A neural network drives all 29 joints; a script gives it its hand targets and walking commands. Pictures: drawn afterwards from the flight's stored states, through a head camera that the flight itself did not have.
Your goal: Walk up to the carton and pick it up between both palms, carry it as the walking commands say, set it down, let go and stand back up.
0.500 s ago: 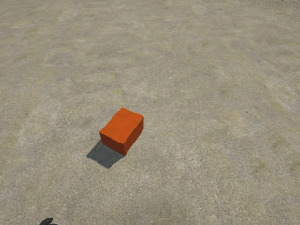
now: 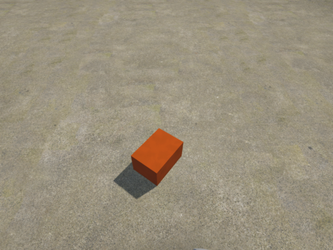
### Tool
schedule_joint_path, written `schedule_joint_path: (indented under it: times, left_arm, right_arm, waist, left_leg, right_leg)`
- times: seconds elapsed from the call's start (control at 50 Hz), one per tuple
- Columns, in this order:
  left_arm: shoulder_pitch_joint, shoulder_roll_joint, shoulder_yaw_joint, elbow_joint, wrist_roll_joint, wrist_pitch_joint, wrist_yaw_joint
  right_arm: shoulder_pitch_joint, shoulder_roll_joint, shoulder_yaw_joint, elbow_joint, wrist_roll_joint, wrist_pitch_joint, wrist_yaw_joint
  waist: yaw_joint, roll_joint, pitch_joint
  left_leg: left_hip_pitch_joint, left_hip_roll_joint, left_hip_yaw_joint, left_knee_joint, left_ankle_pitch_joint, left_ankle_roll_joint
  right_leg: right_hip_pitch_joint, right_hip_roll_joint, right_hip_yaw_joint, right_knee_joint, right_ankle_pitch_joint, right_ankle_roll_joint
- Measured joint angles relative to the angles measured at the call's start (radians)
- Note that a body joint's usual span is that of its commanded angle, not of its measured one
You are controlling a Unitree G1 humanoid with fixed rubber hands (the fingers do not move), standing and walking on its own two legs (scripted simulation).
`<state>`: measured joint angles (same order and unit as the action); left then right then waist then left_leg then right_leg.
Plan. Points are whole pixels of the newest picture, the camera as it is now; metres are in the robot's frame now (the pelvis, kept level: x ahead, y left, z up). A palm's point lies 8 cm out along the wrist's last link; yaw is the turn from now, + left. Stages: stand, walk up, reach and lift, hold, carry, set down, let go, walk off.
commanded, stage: walk up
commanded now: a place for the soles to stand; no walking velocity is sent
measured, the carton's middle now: (158, 155) +0.81 +0.04 -0.68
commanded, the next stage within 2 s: none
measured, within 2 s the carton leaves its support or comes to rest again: neither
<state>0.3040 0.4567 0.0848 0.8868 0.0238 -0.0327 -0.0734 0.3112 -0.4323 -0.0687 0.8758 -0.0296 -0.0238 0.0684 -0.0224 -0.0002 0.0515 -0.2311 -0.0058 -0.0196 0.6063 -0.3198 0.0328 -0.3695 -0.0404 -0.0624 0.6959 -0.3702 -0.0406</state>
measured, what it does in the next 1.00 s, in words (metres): walks ahead: right foot, then left foot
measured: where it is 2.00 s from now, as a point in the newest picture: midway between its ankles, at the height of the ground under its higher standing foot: (166, 229)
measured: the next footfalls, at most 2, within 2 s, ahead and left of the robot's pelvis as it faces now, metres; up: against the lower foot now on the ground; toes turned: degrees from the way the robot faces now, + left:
right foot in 0.02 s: +0.12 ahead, -0.12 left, +0.00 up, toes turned -3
left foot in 0.36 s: +0.25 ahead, +0.16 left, +0.00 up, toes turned +6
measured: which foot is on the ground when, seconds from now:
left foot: down 0.00-0.04, up 0.06-0.34, down 0.36-0.60, up 0.62-0.88, down 0.90-1.00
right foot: up 0.00-0.00, down 0.02-0.36, up 0.38-0.56, down 0.58-0.90, up 0.92-1.00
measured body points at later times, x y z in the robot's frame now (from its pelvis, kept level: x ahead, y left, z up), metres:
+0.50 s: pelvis +0.15 +0.00 -0.01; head +0.17 +0.01 +0.43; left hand +0.19 +0.33 -0.12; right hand +0.27 -0.32 -0.10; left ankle +0.21 +0.15 -0.73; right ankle +0.18 -0.12 -0.70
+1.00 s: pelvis +0.30 -0.02 -0.02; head +0.33 -0.01 +0.43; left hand +0.32 +0.32 -0.12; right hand +0.44 -0.33 -0.12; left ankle +0.39 +0.13 -0.73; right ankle +0.31 -0.13 -0.71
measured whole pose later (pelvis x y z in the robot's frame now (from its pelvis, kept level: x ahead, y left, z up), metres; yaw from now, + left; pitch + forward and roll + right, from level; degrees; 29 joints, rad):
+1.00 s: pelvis +0.30 -0.02 -0.02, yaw +5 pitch -3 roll +1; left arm 0.33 0.45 0.04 0.79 0.00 -0.02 -0.03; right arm 0.26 -0.44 -0.04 0.81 -0.02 -0.09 0.01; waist 0.04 -0.02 0.12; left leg -0.45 0.04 0.04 0.73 -0.23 0.01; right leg -0.39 -0.03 -0.01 0.97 -0.53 -0.04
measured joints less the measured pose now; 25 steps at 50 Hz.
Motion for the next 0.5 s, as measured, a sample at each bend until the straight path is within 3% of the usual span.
schedule_joint_path:
  times: [0.04, 0.08, 0.12, 0.16, 0.26, 0.34, 0.4, 0.44, 0.5]
  left_arm:
    - [0.022, -0.004, 0.004, -0.015, 0.007, -0.018, 0.008]
    - [0.037, -0.011, 0.002, -0.032, 0.015, -0.034, 0.019]
    - [0.039, -0.025, -0.003, -0.043, 0.009, -0.039, 0.025]
    - [0.049, -0.040, -0.004, -0.056, 0.005, -0.049, 0.030]
    - [0.084, -0.036, -0.014, -0.072, -0.003, -0.050, 0.025]
    - [0.111, -0.014, -0.022, -0.082, -0.007, -0.035, 0.019]
    - [0.101, -0.016, -0.021, -0.084, -0.009, -0.012, 0.024]
    - [0.070, -0.010, -0.023, -0.085, -0.005, -0.001, 0.025]
    - [0.028, 0.002, -0.023, -0.100, -0.012, -0.006, 0.021]
  right_arm:
    - [0.012, -0.010, 0.001, -0.014, 0.003, 0.004, -0.002]
    - [0.015, -0.012, -0.002, -0.014, 0.004, 0.010, -0.012]
    - [0.015, -0.017, 0.000, -0.008, 0.005, 0.007, -0.016]
    - [0.008, -0.021, 0.005, -0.004, 0.008, -0.004, -0.015]
    - [-0.021, -0.010, 0.011, -0.020, 0.023, -0.029, 0.001]
    - [-0.036, -0.007, 0.014, -0.043, 0.023, -0.045, 0.002]
    - [-0.045, -0.017, 0.003, -0.069, 0.012, -0.064, -0.019]
    - [-0.048, -0.006, 0.007, -0.078, 0.018, -0.070, -0.029]
    - [-0.030, 0.008, 0.017, -0.080, 0.012, -0.062, -0.036]
  waist:
    - [0.011, 0.020, -0.018]
    - [0.020, 0.046, -0.033]
    - [0.034, 0.067, -0.033]
    - [0.054, 0.077, -0.029]
    - [0.079, 0.047, -0.012]
    - [0.086, 0.003, -0.009]
    - [0.075, -0.020, 0.005]
    - [0.061, -0.042, 0.035]
    - [0.034, -0.065, 0.057]
  left_leg:
    - [-0.021, 0.011, -0.018, 0.084, -0.074, 0.005]
    - [-0.091, 0.003, -0.059, 0.254, -0.165, 0.022]
    - [-0.162, -0.011, -0.074, 0.395, -0.138, 0.028]
    - [-0.207, -0.007, -0.058, 0.425, -0.101, 0.022]
    - [-0.237, 0.028, -0.002, 0.240, -0.054, -0.011]
    - [-0.162, 0.035, 0.031, 0.025, 0.032, -0.005]
    - [-0.163, 0.024, 0.045, 0.045, 0.122, -0.017]
    - [-0.147, 0.022, 0.050, 0.072, 0.090, -0.030]
    - [-0.114, 0.025, 0.041, 0.069, 0.053, -0.025]
  right_leg:
    - [0.034, 0.019, -0.008, -0.059, 0.092, -0.006]
    - [0.034, 0.028, -0.037, -0.023, 0.095, -0.005]
    - [0.068, 0.028, -0.064, -0.030, 0.061, -0.006]
    - [0.111, 0.024, -0.073, -0.062, 0.056, -0.001]
    - [0.196, -0.009, -0.079, -0.115, 0.031, 0.013]
    - [0.210, -0.041, -0.071, -0.057, -0.042, 0.033]
    - [0.107, -0.046, -0.010, 0.182, -0.104, -0.004]
    - [0.029, -0.025, 0.046, 0.321, -0.093, -0.010]
    - [-0.051, -0.020, 0.061, 0.314, -0.130, -0.003]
